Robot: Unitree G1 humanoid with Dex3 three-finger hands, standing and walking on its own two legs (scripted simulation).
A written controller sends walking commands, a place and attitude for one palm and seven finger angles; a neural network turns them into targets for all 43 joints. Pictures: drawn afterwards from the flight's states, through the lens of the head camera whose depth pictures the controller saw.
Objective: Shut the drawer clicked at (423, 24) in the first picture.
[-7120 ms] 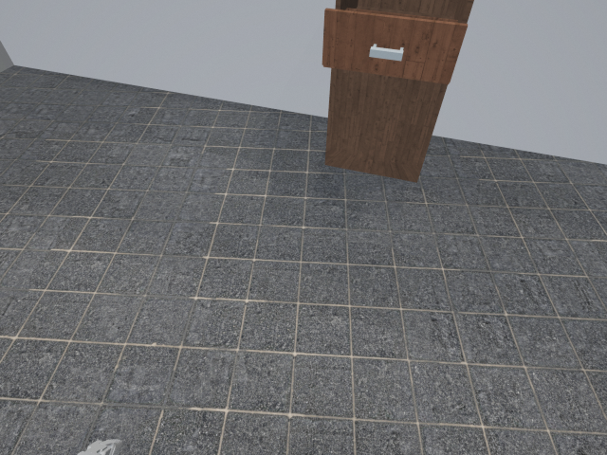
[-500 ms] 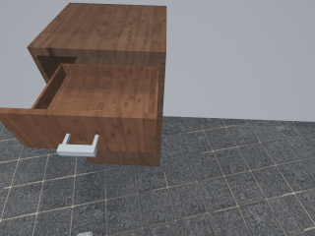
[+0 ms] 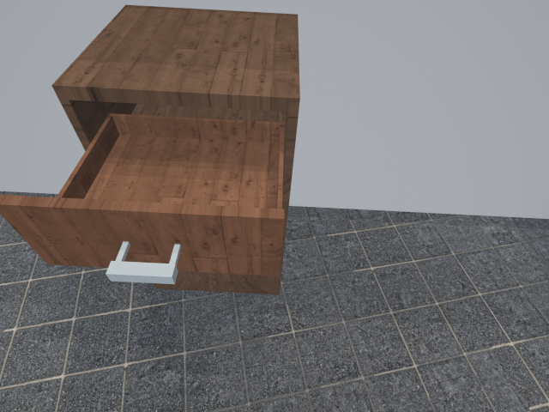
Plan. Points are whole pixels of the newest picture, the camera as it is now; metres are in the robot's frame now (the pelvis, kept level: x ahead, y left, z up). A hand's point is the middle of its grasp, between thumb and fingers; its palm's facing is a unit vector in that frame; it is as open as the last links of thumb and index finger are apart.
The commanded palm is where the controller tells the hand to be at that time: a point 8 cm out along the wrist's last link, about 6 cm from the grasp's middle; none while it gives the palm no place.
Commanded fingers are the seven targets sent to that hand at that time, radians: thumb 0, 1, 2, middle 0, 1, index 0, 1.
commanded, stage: look again from close up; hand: left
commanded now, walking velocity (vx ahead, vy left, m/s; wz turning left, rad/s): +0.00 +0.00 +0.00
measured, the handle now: (147, 260) +0.34 +0.24 -0.02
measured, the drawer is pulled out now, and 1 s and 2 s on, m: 0.28 0.28 0.28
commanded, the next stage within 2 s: raise the hand and make a fist in 0.22 s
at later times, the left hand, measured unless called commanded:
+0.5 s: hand (136, 379) +0.17 +0.21 -0.04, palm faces +0.24 -0.96 -0.16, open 7.0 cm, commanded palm +0.11 +0.23 -0.05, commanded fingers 0.00 0.90 0.90 -0.40 -0.52 -0.40 -0.52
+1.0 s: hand (149, 383) +0.16 +0.18 -0.01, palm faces +0.01 -1.00 -0.07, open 4.6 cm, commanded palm +0.12 +0.24 +0.00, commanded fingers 0.00 0.90 0.90 -0.90 -1.06 -0.90 -1.06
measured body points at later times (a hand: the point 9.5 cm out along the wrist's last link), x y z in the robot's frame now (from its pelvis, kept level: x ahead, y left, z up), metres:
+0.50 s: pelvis +0.00 +0.02 -0.01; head +0.00 +0.02 +0.44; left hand +0.15 +0.26 -0.03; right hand +0.09 -0.22 -0.13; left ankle +0.00 +0.09 -0.74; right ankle +0.02 -0.11 -0.74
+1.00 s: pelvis +0.00 -0.03 -0.07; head +0.04 -0.02 +0.37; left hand +0.15 +0.23 +0.00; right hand +0.23 -0.21 -0.13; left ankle +0.00 +0.08 -0.74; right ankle +0.02 -0.11 -0.74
